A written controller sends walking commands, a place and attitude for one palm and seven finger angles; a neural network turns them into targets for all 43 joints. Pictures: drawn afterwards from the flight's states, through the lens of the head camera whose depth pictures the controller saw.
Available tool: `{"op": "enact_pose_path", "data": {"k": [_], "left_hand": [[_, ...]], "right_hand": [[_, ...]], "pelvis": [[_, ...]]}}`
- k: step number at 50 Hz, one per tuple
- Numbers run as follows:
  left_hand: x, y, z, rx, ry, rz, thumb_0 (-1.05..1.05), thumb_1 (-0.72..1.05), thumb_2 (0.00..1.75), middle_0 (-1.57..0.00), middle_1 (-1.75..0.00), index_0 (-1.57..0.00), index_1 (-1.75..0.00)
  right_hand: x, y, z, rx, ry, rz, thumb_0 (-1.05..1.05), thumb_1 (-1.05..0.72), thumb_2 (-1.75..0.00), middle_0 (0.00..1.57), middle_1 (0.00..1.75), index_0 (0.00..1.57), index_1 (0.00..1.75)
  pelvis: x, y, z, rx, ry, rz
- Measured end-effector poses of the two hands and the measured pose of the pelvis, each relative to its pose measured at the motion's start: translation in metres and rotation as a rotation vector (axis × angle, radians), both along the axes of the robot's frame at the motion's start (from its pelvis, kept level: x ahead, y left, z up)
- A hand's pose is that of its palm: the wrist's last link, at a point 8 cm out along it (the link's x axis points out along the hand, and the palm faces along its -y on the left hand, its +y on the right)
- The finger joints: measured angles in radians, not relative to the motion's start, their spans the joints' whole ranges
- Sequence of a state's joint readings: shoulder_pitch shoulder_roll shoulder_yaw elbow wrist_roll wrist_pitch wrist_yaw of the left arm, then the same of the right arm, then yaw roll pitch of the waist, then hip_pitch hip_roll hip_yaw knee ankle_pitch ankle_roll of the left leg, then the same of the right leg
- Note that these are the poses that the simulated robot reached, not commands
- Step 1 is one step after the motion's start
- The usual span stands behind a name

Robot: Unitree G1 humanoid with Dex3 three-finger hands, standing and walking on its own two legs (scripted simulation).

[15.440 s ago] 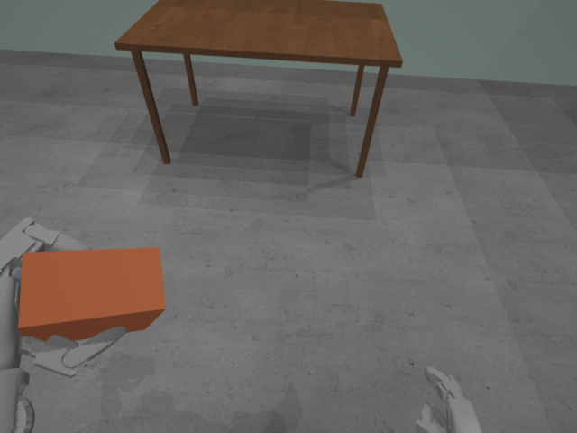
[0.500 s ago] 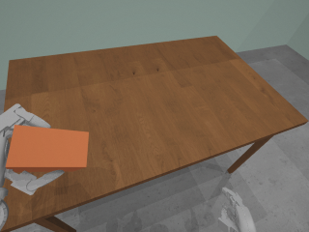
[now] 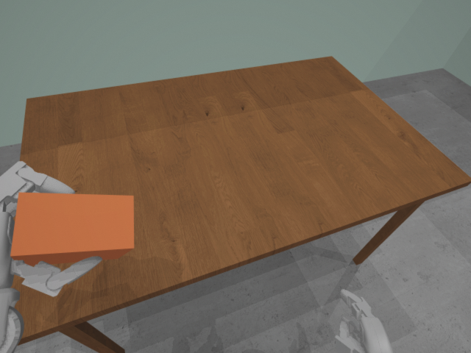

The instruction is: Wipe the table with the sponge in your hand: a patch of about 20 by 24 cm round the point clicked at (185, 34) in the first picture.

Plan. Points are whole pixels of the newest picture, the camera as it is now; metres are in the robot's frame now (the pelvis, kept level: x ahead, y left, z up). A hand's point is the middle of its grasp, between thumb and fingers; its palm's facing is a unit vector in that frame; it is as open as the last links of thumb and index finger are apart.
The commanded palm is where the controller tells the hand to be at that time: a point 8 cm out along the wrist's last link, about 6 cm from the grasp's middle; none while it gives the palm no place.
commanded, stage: come to a stop and stand still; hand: left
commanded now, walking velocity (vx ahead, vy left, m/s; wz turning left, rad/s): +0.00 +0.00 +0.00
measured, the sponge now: (93, 230) +0.23 +0.22 +0.14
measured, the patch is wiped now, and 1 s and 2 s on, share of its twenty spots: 0.00 0.00 0.00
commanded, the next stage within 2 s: look again from close up in 1.00 s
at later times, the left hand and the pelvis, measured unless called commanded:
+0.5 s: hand (70, 224) +0.22 +0.23 +0.17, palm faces +0.27 -0.85 -0.45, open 10.8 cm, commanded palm +0.16 +0.28 +0.17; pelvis -0.01 +0.01 +0.00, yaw -3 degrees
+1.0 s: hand (55, 214) +0.24 +0.26 +0.15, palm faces +0.32 -0.85 -0.42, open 10.8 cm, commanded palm +0.18 +0.29 +0.17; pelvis +0.01 +0.01 +0.00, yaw -1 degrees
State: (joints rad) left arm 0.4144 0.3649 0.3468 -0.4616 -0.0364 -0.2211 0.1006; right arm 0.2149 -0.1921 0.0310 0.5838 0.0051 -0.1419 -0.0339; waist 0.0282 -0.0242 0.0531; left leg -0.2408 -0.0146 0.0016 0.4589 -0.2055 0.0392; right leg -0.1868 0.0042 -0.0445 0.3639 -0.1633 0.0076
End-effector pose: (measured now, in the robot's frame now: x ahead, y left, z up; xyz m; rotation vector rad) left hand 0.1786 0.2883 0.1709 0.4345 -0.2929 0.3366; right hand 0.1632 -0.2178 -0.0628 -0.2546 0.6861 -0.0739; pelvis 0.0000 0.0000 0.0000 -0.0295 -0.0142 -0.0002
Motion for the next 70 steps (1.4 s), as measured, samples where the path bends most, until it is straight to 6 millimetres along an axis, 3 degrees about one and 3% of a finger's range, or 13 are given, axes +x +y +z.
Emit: {"op": "enact_pose_path", "data": {"k": [5, 12, 15, 19, 22, 26, 31, 36, 42, 48, 55, 62, 70], "left_hand": [[-0.002, -0.006, 0.005, 0.014, -0.006, -0.014, -0.01, -0.55, 1.02, -0.65, -1.38, -0.65, -1.37], [-0.001, -0.007, -0.007, 0.000, 0.057, -0.003, -0.01, -0.55, 1.02, -0.65, -1.38, -0.65, -1.37], [0.013, 0.012, 0.021, 0.198, -0.023, 0.003, -0.01, -0.56, 1.02, -0.65, -1.38, -0.66, -1.37], [0.020, 0.028, 0.049, 0.201, -0.148, 0.058, -0.01, -0.56, 1.02, -0.65, -1.38, -0.66, -1.37], [0.015, 0.008, 0.037, 0.144, -0.093, -0.013, -0.01, -0.56, 1.02, -0.65, -1.38, -0.66, -1.37], [0.008, -0.017, 0.003, 0.085, 0.065, -0.135, -0.01, -0.56, 1.02, -0.65, -1.38, -0.66, -1.37], [0.008, 0.001, -0.027, 0.059, 0.157, -0.096, -0.01, -0.56, 1.02, -0.66, -1.37, -0.66, -1.37], [0.015, 0.019, -0.012, 0.061, 0.052, -0.011, -0.01, -0.56, 1.02, -0.66, -1.37, -0.66, -1.37], [0.018, 0.004, 0.018, 0.075, -0.090, -0.072, -0.01, -0.56, 1.02, -0.66, -1.37, -0.66, -1.37], [0.025, 0.011, 0.006, 0.068, -0.009, -0.074, -0.01, -0.56, 1.02, -0.66, -1.37, -0.66, -1.36], [0.020, 0.016, -0.015, 0.005, 0.071, -0.027, -0.01, -0.56, 1.02, -0.66, -1.37, -0.66, -1.36], [0.012, 0.004, -0.002, 0.023, 0.009, -0.062, -0.01, -0.56, 1.02, -0.66, -1.37, -0.66, -1.36], [0.011, 0.009, 0.002, 0.051, 0.025, -0.030, -0.01, -0.55, 1.02, -0.66, -1.37, -0.66, -1.36]], "right_hand": [[-0.007, -0.013, -0.001, -0.009, 0.000, -0.034, 0.01, -0.90, -0.90, 0.20, 0.30, 0.20, 0.30], [-0.010, -0.020, 0.000, -0.005, -0.011, -0.061, 0.01, -0.90, -0.90, 0.20, 0.30, 0.20, 0.30], [-0.012, -0.017, -0.005, -0.030, 0.021, 0.010, 0.01, -0.91, -0.90, 0.20, 0.30, 0.20, 0.30], [-0.016, -0.013, -0.012, 0.014, 0.037, 0.022, 0.01, -0.91, -0.90, 0.20, 0.30, 0.20, 0.30], [-0.020, -0.009, -0.014, 0.063, 0.011, -0.022, 0.01, -0.90, -0.90, 0.20, 0.30, 0.20, 0.30], [-0.026, -0.002, -0.017, 0.077, 0.018, -0.068, 0.01, -0.91, -0.90, 0.20, 0.30, 0.20, 0.30], [-0.025, 0.006, -0.014, 0.037, 0.054, -0.051, 0.01, -0.90, -0.90, 0.20, 0.30, 0.20, 0.30], [-0.009, 0.010, -0.009, 0.002, 0.043, 0.017, 0.01, -0.90, -0.90, 0.20, 0.30, 0.20, 0.30], [0.019, 0.017, 0.002, 0.003, -0.030, 0.043, 0.01, -0.90, -0.90, 0.20, 0.30, 0.20, 0.30], [0.034, 0.020, 0.010, 0.022, -0.072, 0.014, 0.01, -0.90, -0.90, 0.20, 0.30, 0.20, 0.30], [0.026, 0.018, 0.009, 0.002, -0.044, 0.016, 0.01, -0.90, -0.90, 0.20, 0.30, 0.20, 0.30], [0.012, 0.014, 0.004, -0.010, -0.011, 0.013, 0.01, -0.90, -0.90, 0.20, 0.30, 0.20, 0.30], [-0.001, 0.008, -0.002, 0.018, -0.003, -0.025, 0.01, -0.90, -0.90, 0.20, 0.30, 0.20, 0.30]], "pelvis": [[-0.001, -0.002, 0.001, 0.001, 0.001, -0.004], [-0.002, -0.004, 0.001, 0.003, 0.003, -0.008], [-0.012, -0.009, -0.002, -0.001, 0.005, 0.006], [-0.019, -0.007, -0.004, 0.006, 0.005, -0.020], [-0.015, 0.001, -0.003, 0.008, 0.007, -0.039], [-0.006, 0.008, -0.002, 0.013, 0.006, -0.046], [-0.002, 0.005, -0.003, 0.015, 0.005, -0.029], [0.001, 0.005, -0.003, 0.006, 0.002, -0.011], [0.010, 0.011, -0.003, 0.003, 0.007, -0.015], [0.015, 0.014, -0.001, 0.005, 0.014, -0.022], [0.012, 0.012, 0.000, 0.004, 0.012, -0.019], [0.008, 0.011, -0.001, 0.002, 0.006, -0.012], [0.005, 0.009, 0.000, 0.004, 0.006, -0.020]]}}
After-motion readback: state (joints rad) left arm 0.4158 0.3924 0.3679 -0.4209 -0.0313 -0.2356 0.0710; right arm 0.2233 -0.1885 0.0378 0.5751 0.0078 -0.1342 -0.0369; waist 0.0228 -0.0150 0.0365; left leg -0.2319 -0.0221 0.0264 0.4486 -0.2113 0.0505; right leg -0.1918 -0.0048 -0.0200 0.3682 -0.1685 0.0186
